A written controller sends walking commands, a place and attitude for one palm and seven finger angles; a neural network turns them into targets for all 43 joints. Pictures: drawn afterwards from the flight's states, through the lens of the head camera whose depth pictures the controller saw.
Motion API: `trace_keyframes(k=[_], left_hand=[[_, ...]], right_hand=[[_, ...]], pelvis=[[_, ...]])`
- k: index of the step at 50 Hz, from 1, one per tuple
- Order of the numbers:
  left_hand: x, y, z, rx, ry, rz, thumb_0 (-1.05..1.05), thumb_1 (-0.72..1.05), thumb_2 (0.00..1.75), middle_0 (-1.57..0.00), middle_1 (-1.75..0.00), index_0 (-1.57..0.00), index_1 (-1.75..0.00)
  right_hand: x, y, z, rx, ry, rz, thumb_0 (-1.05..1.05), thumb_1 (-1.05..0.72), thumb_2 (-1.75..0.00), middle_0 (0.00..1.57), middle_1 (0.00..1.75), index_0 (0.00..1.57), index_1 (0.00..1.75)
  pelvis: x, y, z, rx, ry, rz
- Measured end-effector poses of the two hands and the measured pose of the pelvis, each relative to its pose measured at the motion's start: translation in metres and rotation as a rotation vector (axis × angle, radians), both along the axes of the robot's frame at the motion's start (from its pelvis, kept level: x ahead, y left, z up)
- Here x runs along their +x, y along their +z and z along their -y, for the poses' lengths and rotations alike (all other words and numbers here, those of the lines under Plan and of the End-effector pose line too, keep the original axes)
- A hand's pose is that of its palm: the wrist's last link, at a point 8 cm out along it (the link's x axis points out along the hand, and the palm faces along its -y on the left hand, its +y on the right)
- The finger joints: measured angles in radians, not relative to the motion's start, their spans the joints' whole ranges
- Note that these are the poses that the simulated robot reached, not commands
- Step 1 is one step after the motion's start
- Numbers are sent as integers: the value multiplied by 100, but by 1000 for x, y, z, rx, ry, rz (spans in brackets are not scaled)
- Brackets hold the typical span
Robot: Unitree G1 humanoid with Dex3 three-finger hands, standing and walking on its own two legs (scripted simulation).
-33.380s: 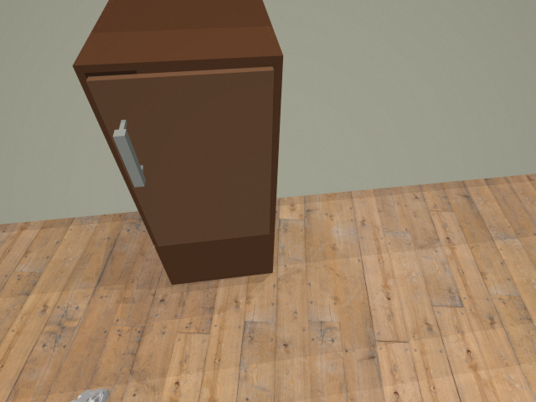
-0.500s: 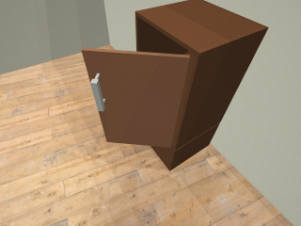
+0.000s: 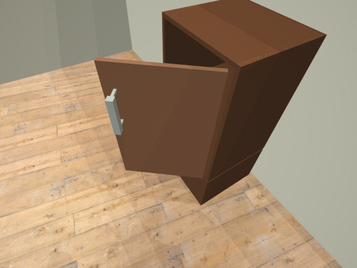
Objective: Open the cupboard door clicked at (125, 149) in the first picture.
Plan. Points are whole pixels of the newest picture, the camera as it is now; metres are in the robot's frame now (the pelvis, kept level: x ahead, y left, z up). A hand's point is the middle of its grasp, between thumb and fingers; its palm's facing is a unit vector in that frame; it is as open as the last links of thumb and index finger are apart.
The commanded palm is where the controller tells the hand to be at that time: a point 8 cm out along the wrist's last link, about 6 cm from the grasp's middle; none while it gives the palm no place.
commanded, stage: come to a stop and stand still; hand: left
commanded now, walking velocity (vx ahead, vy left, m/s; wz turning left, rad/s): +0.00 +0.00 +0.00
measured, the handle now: (116, 112) +0.57 +0.24 -0.03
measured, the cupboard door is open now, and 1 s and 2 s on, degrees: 52 52 52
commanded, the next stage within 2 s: look again from close up in 0.16 s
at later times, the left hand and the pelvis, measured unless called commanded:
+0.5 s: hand out of the picture +0.01 +0.22 -0.18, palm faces -0.01 -0.97 -0.25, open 7.4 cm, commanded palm none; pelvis -0.01 +0.04 -0.01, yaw -1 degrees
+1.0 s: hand out of the picture -0.05 +0.20 -0.18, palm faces -0.03 -0.98 -0.19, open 7.4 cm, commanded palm none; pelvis -0.03 +0.03 -0.01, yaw -2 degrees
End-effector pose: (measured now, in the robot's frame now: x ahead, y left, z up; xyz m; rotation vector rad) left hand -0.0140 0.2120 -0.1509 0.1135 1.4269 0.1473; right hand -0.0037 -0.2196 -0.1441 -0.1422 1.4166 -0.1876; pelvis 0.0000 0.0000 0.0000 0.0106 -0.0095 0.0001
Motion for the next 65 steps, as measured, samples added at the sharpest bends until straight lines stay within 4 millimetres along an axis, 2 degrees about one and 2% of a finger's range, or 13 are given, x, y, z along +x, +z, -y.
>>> trace_keyframes(k=[8, 14, 18, 25, 30, 35, 43, 49, 54, 60, 62, 65], left_hand=[[2, -2, -3, -9, -2, -6, 0, 91, 90, -20, -30, -20, -30], [4, -1, -10, -1, -15, -3, 0, 91, 90, -20, -30, -20, -30], [7, 0, -22, 23, -63, 17, 0, 91, 90, -20, -30, -20, -30], [19, 5, -52, 86, -67, 97, 0, 91, 90, -20, -30, -20, -30], [20, 10, -63, 100, -81, 133, 0, 91, 90, -20, -30, -20, -30], [9, 12, -64, 92, -93, 119, 0, 91, 90, -20, -30, -20, -30], [-24, 8, -53, 58, -85, 37, 0, 91, 90, -20, -30, -20, -30], [-40, 3, -41, 28, -65, -11, 0, 91, 90, -20, -30, -20, -30], [-43, -6, -37, -3, -29, -45, 0, 91, 90, -20, -30, -20, -30], [-28, -15, -45, -25, -26, -95, 0, 91, 90, -20, -30, -20, -30], [-13, -13, -49, -13, -52, -101, 0, 91, 90, -20, -30, -20, -30], [22, -6, -52, 16, -74, -58, 0, 91, 90, -20, -30, -20, -30]], right_hand=[[21, 4, 0, -19, 16, 43, 0, -91, -90, 20, 30, 20, 30], [25, 5, -3, -20, 17, 50, 0, -92, -90, 20, 30, 20, 30], [27, -3, -9, -12, 7, 110, 0, -91, -90, 20, 30, 20, 30], [12, -15, -27, 12, 5, 137, 0, -93, -90, 20, 30, 20, 30], [-4, -14, -32, 23, 8, 132, 1, -93, -90, 20, 30, 20, 30], [-21, -12, -33, 33, 11, 107, 1, -93, -90, 20, 30, 20, 30], [-41, -6, -27, 28, 7, 54, 1, -91, -90, 20, 30, 20, 30], [-42, -5, -19, 15, 6, 29, 0, -91, -90, 20, 30, 20, 30], [-31, -5, -17, -2, 12, 9, 0, -91, -90, 20, 30, 20, 30], [-2, -3, -29, -23, 11, 31, 0, -91, -90, 20, 30, 20, 30], [4, -4, -34, -21, -5, 48, 0, -91, -90, 20, 30, 20, 30], [6, -5, -43, 2, -23, 36, 0, -91, -90, 20, 30, 20, 30]], pelvis=[[5, 0, -4, 0, -3, -1], [5, 0, -10, -6, -9, -7], [-1, -6, -22, -24, -22, -18], [-12, -11, -36, -12, -24, 11], [-24, -10, -39, -5, -27, 23], [-34, -8, -39, 1, -29, 13], [-40, -5, -34, 3, -32, -2], [-34, -6, -29, 0, -32, -3], [-17, -11, -32, -12, -25, -8], [11, -15, -42, 4, -45, -20], [16, -14, -43, 7, -60, -23], [23, -10, -42, 10, -63, -24]])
